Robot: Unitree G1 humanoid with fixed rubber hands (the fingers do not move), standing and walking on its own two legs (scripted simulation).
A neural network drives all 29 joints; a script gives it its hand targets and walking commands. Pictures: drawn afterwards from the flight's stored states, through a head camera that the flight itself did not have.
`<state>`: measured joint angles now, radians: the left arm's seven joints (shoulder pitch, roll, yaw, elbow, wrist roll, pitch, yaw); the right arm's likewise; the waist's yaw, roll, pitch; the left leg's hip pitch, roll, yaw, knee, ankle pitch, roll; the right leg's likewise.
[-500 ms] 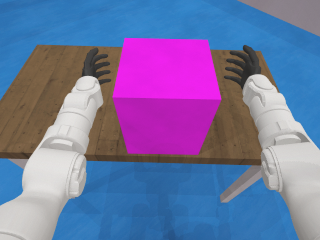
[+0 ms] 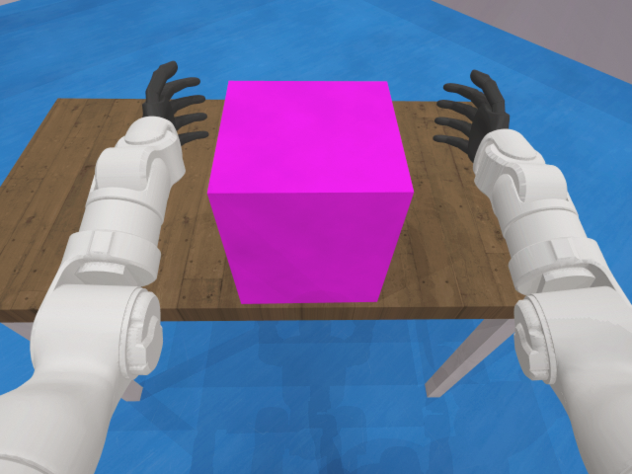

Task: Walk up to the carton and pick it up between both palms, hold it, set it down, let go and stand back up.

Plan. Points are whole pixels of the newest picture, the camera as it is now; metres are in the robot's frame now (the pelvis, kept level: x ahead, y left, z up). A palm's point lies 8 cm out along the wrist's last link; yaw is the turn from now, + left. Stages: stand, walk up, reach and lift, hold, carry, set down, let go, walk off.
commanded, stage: set down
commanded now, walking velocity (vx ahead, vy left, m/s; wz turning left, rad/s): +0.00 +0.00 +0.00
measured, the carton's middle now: (309, 200) +0.46 +0.01 +0.06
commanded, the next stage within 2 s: none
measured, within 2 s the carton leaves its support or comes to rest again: neither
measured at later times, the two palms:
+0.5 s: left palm (140, 219) +0.38 +0.20 +0.12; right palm (486, 222) +0.38 -0.20 +0.11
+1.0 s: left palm (146, 288) +0.31 +0.20 +0.08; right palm (501, 290) +0.31 -0.22 +0.07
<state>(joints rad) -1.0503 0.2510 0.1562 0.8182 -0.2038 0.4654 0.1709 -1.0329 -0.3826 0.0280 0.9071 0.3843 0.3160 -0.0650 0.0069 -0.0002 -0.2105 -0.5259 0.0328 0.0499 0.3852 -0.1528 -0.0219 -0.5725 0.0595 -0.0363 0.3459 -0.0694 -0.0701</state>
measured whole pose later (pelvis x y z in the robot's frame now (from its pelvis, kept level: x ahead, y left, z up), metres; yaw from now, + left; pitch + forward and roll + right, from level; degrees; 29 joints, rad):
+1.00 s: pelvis +0.00 +0.01 +0.01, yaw -1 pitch +3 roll +1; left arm -0.20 0.15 0.07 0.04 -0.18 0.50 0.16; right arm -0.20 -0.31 -0.04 0.24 0.34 0.24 -0.01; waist 0.00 -0.02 -0.01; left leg -0.23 0.01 0.07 0.36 -0.18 -0.01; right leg -0.31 0.04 -0.02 0.39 -0.13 -0.06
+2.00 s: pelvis +0.03 +0.04 +0.01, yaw -1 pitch -2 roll +0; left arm 0.29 0.16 -0.08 0.29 -0.07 0.03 0.13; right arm 0.27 -0.19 -0.04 0.43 0.13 -0.13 0.07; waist 0.03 -0.02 0.06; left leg -0.09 0.00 0.07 0.38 -0.25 0.02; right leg -0.15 0.03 -0.01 0.36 -0.18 -0.03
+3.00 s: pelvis +0.03 +0.04 +0.00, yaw -1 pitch -4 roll -1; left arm 0.18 0.18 -0.02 0.57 -0.02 0.12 0.03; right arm 0.17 -0.15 -0.07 0.81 -0.04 -0.22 0.03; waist 0.02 0.01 0.09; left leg -0.08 0.00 0.07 0.46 -0.31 0.03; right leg -0.14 0.03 0.00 0.43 -0.22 -0.02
